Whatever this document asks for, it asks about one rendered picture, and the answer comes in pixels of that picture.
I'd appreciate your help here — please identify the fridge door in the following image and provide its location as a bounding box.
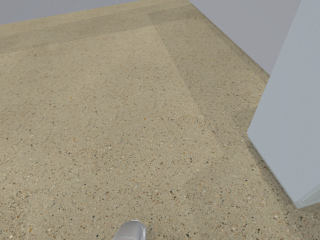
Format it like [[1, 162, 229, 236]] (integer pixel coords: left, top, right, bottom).
[[247, 0, 320, 202]]

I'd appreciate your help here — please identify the left robot thigh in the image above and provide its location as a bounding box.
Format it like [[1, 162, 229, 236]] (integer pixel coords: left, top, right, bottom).
[[112, 221, 147, 240]]

